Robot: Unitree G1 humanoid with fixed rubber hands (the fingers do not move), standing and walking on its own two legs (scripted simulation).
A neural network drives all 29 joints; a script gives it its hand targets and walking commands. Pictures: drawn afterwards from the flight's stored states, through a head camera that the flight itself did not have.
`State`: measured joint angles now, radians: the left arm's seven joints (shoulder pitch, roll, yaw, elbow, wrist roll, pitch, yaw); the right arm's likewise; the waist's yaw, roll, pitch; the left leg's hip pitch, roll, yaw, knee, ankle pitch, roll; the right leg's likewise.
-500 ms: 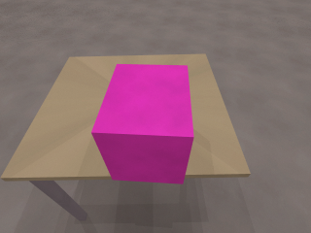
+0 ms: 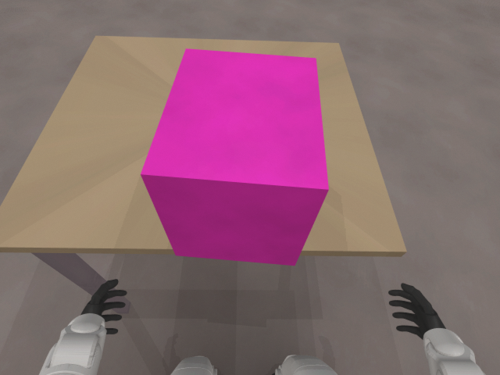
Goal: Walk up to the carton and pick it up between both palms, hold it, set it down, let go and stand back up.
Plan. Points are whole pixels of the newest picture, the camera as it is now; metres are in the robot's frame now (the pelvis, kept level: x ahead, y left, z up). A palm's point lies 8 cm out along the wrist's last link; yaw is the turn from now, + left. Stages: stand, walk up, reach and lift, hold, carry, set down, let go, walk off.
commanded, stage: reach and lift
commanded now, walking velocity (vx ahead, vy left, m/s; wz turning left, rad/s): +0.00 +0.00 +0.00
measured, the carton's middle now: (242, 161) +0.44 +0.02 +0.05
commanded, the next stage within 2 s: none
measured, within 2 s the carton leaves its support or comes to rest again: neither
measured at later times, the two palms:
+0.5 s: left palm (73, 322) +0.20 +0.28 -0.03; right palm (416, 347) +0.15 -0.23 -0.03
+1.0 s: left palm (76, 311) +0.21 +0.27 -0.01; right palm (403, 320) +0.18 -0.20 +0.01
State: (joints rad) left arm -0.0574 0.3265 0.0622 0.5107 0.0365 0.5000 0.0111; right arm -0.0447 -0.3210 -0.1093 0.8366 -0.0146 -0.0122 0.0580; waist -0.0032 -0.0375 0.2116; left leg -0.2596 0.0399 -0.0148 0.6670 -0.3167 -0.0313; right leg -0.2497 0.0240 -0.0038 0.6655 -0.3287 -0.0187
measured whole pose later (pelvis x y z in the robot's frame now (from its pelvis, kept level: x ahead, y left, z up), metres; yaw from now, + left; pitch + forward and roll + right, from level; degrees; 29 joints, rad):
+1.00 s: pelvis +0.03 +0.03 +0.02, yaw -3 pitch -7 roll +0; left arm 0.28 0.24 0.02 0.28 -0.10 0.08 0.03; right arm 0.34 -0.15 -0.10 0.31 0.07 -0.08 0.01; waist 0.04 -0.03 0.07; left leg 0.00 0.01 0.06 0.36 -0.23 0.01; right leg -0.01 -0.01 0.07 0.34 -0.21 0.03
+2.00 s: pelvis +0.04 +0.03 +0.03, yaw -1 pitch -6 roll -1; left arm 0.08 0.28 0.08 0.03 -0.21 0.19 -0.07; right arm 0.17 -0.14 0.01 0.00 0.22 0.09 -0.17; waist 0.02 -0.01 0.07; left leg -0.01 0.02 0.03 0.35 -0.23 0.00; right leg 0.01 0.00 0.04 0.30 -0.21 0.02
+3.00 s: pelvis +0.02 +0.02 +0.03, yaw -2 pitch +1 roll -1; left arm -0.75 0.38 0.15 0.54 -0.20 0.45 -0.05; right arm -0.64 -0.27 -0.01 0.48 0.36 0.30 -0.18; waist -0.04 -0.04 0.01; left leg -0.20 0.03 0.03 0.37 -0.19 -0.01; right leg -0.18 0.01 0.03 0.31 -0.16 0.01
